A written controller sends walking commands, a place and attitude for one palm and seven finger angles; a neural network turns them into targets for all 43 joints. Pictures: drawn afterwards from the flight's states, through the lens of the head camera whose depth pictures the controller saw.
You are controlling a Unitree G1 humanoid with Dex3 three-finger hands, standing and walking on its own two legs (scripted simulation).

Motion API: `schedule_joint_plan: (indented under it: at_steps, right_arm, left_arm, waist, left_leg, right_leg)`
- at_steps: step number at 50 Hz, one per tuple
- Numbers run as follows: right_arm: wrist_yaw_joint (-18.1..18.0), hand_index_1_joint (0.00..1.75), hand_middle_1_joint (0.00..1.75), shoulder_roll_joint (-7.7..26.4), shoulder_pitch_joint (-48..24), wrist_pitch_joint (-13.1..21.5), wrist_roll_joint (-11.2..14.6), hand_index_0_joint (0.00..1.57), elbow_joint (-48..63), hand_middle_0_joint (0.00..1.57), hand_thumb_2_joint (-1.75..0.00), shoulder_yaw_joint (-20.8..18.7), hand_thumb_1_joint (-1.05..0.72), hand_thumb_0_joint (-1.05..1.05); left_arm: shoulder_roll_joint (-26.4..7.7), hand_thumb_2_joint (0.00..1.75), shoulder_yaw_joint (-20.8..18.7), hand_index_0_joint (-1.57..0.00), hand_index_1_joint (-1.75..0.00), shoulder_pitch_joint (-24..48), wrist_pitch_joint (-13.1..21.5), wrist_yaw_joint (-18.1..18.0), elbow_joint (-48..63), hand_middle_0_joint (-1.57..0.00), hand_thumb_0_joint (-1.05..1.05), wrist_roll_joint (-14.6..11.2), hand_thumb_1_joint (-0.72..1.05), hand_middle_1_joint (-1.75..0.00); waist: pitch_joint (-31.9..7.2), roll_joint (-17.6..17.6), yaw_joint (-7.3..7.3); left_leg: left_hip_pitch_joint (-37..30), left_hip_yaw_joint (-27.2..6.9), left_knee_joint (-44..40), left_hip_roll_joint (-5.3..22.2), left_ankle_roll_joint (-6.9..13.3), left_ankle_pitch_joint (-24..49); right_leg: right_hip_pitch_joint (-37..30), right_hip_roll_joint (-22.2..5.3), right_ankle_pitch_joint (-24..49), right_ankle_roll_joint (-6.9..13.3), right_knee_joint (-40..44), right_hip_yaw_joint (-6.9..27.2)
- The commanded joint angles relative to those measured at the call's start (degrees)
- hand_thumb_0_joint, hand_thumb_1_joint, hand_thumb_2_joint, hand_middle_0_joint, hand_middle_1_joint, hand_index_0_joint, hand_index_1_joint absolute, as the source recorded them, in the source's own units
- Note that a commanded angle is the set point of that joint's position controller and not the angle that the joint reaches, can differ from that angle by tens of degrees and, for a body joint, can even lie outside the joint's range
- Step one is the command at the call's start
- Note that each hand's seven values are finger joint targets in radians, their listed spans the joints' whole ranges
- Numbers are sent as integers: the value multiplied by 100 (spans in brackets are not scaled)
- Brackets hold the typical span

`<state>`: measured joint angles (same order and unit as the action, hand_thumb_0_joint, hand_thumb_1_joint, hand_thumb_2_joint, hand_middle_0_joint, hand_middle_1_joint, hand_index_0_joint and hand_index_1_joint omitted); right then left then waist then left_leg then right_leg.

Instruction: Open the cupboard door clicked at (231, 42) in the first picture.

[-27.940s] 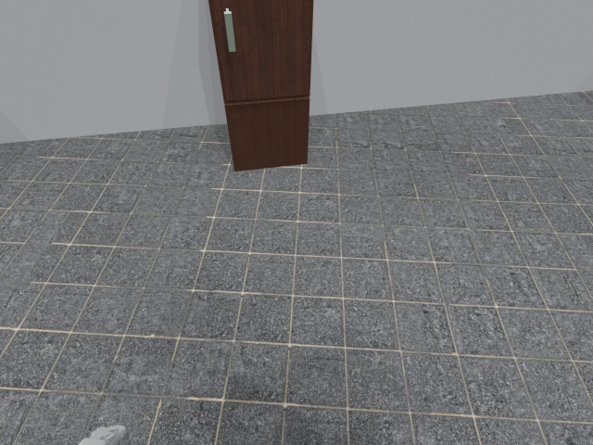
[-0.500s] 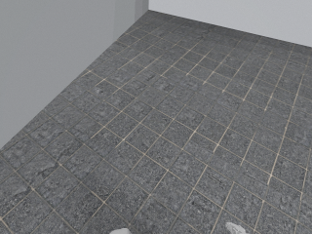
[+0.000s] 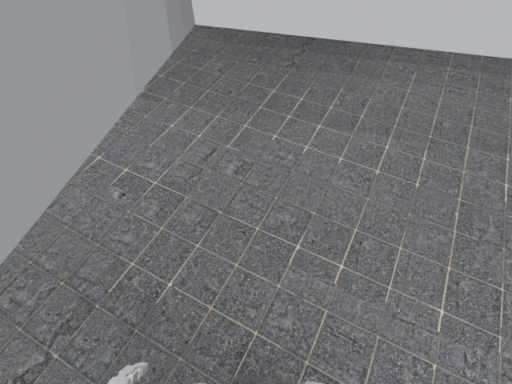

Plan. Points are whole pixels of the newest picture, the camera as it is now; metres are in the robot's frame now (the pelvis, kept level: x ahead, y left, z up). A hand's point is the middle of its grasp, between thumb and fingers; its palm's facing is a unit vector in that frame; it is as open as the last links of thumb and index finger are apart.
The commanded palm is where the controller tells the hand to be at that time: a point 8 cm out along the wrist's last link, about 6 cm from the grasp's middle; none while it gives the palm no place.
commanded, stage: walk to a spot facing it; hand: left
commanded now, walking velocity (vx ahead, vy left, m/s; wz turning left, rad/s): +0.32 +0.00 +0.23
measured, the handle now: out of the picture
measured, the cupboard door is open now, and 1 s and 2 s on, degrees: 51 51 51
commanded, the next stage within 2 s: turn to face it in 0.12 s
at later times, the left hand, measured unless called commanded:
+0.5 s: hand (146, 362) +0.18 +0.22 -0.19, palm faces +0.24 -0.96 -0.17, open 7.4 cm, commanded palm none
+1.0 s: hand (167, 306) +0.27 +0.19 -0.14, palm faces +0.46 -0.85 -0.25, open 7.4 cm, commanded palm none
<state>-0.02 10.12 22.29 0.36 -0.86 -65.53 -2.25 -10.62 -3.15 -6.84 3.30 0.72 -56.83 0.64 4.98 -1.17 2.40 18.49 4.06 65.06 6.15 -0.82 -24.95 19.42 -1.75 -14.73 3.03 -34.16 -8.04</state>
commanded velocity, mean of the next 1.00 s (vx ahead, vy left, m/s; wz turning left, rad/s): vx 0.05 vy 0.00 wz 0.56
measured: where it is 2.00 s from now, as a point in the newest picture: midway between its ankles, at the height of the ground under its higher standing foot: (276, 336)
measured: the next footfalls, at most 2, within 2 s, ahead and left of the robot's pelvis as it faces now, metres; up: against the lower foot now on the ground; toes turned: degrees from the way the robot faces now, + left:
left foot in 0.36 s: +0.29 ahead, +0.14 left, +0.00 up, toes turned +14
right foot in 0.80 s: +0.34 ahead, -0.13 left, +0.00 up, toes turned +19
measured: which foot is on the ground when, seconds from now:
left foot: up 0.00-0.34, down 0.36-0.78, up 0.80-1.00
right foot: down 0.00-0.34, up 0.36-0.78, down 0.80-1.00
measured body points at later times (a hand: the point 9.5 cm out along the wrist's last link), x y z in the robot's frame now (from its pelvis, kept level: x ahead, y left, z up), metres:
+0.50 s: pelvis +0.19 +0.04 +0.00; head +0.24 +0.07 +0.44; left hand +0.17 +0.27 -0.17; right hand +0.33 -0.19 -0.14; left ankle +0.25 +0.13 -0.73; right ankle +0.16 -0.12 -0.64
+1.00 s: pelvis +0.28 -0.02 +0.01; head +0.34 -0.01 +0.46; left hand +0.25 +0.23 -0.12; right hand +0.48 -0.23 -0.13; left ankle +0.21 +0.10 -0.66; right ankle +0.30 -0.14 -0.73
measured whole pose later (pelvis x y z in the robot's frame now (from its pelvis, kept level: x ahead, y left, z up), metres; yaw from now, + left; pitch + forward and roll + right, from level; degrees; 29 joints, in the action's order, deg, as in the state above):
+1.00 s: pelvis +0.28 -0.02 +0.01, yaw +29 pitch +2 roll +3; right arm 1.1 15.5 9.4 -4.3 -0.8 -53.0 -4.6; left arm -10.7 -1.7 -10.7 -0.4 -1.2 -50.1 1.0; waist 5.1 1.0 1.5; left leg 28.2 3.4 56.3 1.3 -4.2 -25.1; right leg 11.4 -6.5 -18.4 -0.4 -28.3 -7.8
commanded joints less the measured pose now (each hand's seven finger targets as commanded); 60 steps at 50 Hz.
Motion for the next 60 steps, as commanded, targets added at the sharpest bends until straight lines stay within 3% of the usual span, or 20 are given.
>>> schedule_joint_plan:
  at_steps: [1, 12, 15, 16, 17, 18, 19, 25, 33, 37, 38, 39, 40, 45, 53, 55, 56, 57, 58, 60]
  right_arm:
    - [10, 30, 30, 158, -210, 170, -50, 20, 545, 20, -90, -74, -90, 0]
    - [169, 30, 30, 92, -1385, 157, 1, 20, 1026, 20, -90, -56, -90, 0]
    - [110, 30, 30, 430, -637, 167, -54, 20, 884, 20, -90, -100, -90, 0]
    - [73, 30, 30, 745, -13, 165, -84, 20, 754, 20, -90, -171, -90, 0]
    - [8, 30, 30, 1325, 499, 196, -147, 20, 741, 20, -90, -279, -90, 0]
    - [-68, 30, 30, 1641, 730, 157, -57, 20, 722, 20, -90, -315, -90, 0]
    - [-87, 30, 30, 1658, 351, 119, -44, 20, 779, 20, -90, -320, -90, 0]
    - [-158, 30, 30, 1177, -1150, 135, -45, 20, 1368, 20, -90, -186, -90, 0]
    - [-79, 30, 30, 1338, -1017, -63, -90, 20, 1455, 20, -90, -385, -90, 0]
    - [-78, 30, 30, 1337, -1266, -133, -34, 20, 1621, 20, -90, -454, -90, 0]
    - [-55, 30, 30, 1149, -1339, -126, 21, 20, 1705, 20, -90, -434, -90, 0]
    - [-23, 30, 30, 725, -1272, -109, 64, 20, 1826, 20, -90, -375, -90, 0]
    - [-2, 30, 30, 862, -1323, -111, 18, 20, 1903, 20, -90, -396, -90, 0]
    - [124, 30, 30, 722, -1386, -274, 1, 20, 1740, 20, -90, -304, -90, 0]
    - [168, 30, 30, 685, -1788, -202, 30, 20, 1890, 20, -90, -171, -90, 0]
    - [133, 30, 30, 944, -1198, -179, -7, 20, 1764, 20, -90, -231, -90, 0]
    - [110, 30, 30, 1347, -747, -139, -49, 20, 1672, 20, -90, -345, -90, 0]
    - [68, 30, 30, 2051, -271, -105, -71, 20, 1624, 20, -90, -522, -90, 0]
    - [24, 30, 30, 2122, -28, -164, -5, 20, 1515, 20, -90, -514, -90, 0]
    - [-56, 30, 30, 1876, -613, -127, -48, 20, 1705, 20, -90, -449, -90, 0]
  left_arm:
    - [-534, 90, -85, -20, -30, -977, 102, -97, -112, -20, 0, 28, 90, -30]
    - [-627, 90, -25, -20, -30, -1400, 204, -143, -477, -20, 0, 51, 90, -30]
    - [-797, 90, -91, -20, -30, -1224, 143, -168, -360, -20, 0, 30, 90, -30]
    - [-821, 90, -94, -20, -30, -1222, 95, -154, -263, -20, 0, 2, 90, -30]
    - [-597, 90, -81, -20, -30, -1470, 50, -132, -98, -20, 0, -83, 90, -30]
    - [-591, 90, -12, -20, -30, -1151, 24, -149, 134, -20, 0, -97, 90, -30]
    - [-653, 90, -70, -20, -30, -867, -41, -201, 311, -20, 0, -38, 90, -30]
    - [-457, 90, -186, -20, -30, -1084, -386, -104, 281, -20, 0, 35, 90, -30]
    - [-593, 90, -182, -20, -30, -172, -450, -123, 907, -20, 0, 51, 90, -30]
    - [-717, 90, -208, -20, -30, -639, -368, -160, 892, -20, 0, 4, 90, -30]
    - [-999, 90, -268, -20, -30, -931, -299, -192, 876, -20, 0, 33, 90, -30]
    - [-1569, 90, -382, -20, -30, -1045, -248, -244, 872, -20, 0, 116, 90, -30]
    - [-1730, 90, -364, -20, -30, -924, -263, -260, 946, -20, 0, 112, 90, -30]
    - [-1022, 90, -165, -20, -30, -395, -263, -266, 1059, -20, 0, 55, 90, -30]
    - [-1422, 90, -268, -20, -30, -951, -248, -223, 852, -20, 0, 88, 90, -30]
    - [-1465, 90, -284, -20, -30, -735, -256, -199, 926, -20, 0, 17, 90, -30]
    - [-1320, 90, -256, -20, -30, -621, -275, -176, 1031, -20, 0, -19, 90, -30]
    - [-857, 90, -127, -20, -30, -409, -311, -137, 1269, -20, 0, -60, 90, -30]
    - [-998, 90, -101, -20, -30, -75, -410, -193, 1412, -20, 0, -11, 90, -30]
    - [-930, 90, -158, -20, -30, 34, -454, -217, 1388, -20, 0, 26, 90, -30]
  waist:
    - [-326, 800, -203]
    - [-81, 850, -282]
    - [-433, 657, 173]
    - [-898, 164, 412]
    - [-1553, -1194, 471]
    - [-1775, -1458, 558]
    - [-1405, -719, 399]
    - [-1003, -635, -367]
    - [-795, -784, -134]
    - [-1040, -733, -391]
    - [-1143, -108, -546]
    - [-1206, 1606, -585]
    - [-1064, 1815, -561]
    - [-633, 1511, -213]
    - [-907, 1428, -420]
    - [-1133, 1098, -45]
    - [-1451, 262, 235]
    - [-1594, -1549, 494]
    - [-1595, -997, 506]
    - [-1139, -847, 290]
  left_leg:
    - [1225, -236, -199, 337, -55, 638]
    - [1307, 274, -2540, -96, 59, 1413]
    - [-113, 462, -3245, -468, 237, 1882]
    - [-1264, 156, -3373, -281, 403, 3125]
    - [-2577, -1841, -3443, 1186, 1147, 5149]
    - [-2653, -3045, -3903, 1997, 1825, 6164]
    - [-1934, -2793, -4132, 2008, 1881, 4937]
    - [-20, -1547, -4648, 796, 956, 2664]
    - [-75, -2208, -4694, 596, 977, 1456]
    - [267, -2200, -3992, 290, 744, 2272]
    - [841, -1945, -3482, -27, 462, 1777]
    - [1831, -838, -2127, -870, -57, 121]
    - [1868, -515, -602, -849, -150, -1197]
    - [1798, -241, -97, -404, -341, -123]
    - [616, 413, -2686, -711, -179, 223]
    - [-559, 401, -3601, -738, -46, 1330]
    - [-1802, -315, -3826, -85, 242, 2841]
    - [-2542, -2748, -4050, 1728, 1243, 5341]
    - [-2456, -2791, -3917, 1963, 1661, 5851]
    - [-1555, -2567, -4208, 1549, 1529, 4079]
  right_leg:
    - [-937, -1575, 1391, 615, 2231, 1287]
    - [-1958, -1550, 3532, 379, 1802, 86]
    - [-1720, -1409, 4645, 33, 246, -369]
    - [-1060, -1174, 3776, -203, -844, -494]
    - [393, -364, 371, -592, -2523, -577]
    - [965, 4, -2249, -589, -3951, 180]
    - [1116, -162, -2128, -538, -4291, 705]
    - [699, -337, -685, -734, -3212, 779]
    - [554, -45, -766, -746, -1339, 663]
    - [-843, 172, -46, -652, 412, 627]
    - [-1681, -293, 249, -562, 1275, 1089]
    - [-2319, -1896, 690, -44, 1887, 2613]
    - [-1657, -2839, 1625, 556, 1834, 3044]
    - [-1653, -1580, 3703, 293, 1133, 754]
    - [-2154, -1698, 4919, 148, 291, 307]
    - [-1502, -1621, 4307, -139, -479, -27]
    - [-420, -1395, 2838, -420, -1433, -182]
    - [1298, -464, -1998, -854, -2898, -155]
    - [1585, -463, -2374, -773, -3458, 689]
    - [1657, -543, -1910, -790, -3493, 814]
